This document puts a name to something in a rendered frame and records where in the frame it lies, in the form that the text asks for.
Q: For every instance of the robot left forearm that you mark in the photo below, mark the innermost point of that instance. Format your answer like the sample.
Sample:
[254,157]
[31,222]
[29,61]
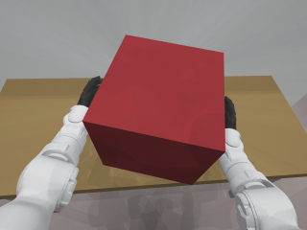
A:
[67,145]

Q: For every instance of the table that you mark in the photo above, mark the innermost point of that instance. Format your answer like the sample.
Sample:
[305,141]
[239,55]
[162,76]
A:
[32,112]

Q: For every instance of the robot right forearm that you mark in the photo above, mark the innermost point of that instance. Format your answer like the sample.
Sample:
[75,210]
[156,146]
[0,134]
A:
[238,170]

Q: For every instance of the carton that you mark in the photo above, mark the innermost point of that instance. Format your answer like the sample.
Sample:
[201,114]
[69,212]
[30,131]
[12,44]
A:
[160,110]

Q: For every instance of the left robot upper arm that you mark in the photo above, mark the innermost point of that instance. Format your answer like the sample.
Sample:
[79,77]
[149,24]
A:
[48,184]

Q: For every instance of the robot right hand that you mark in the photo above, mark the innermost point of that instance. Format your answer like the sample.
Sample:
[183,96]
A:
[229,114]

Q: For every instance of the robot left hand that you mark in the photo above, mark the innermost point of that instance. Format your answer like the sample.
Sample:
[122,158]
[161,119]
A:
[90,91]

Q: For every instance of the right robot upper arm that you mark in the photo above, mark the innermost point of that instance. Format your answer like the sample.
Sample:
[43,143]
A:
[264,209]

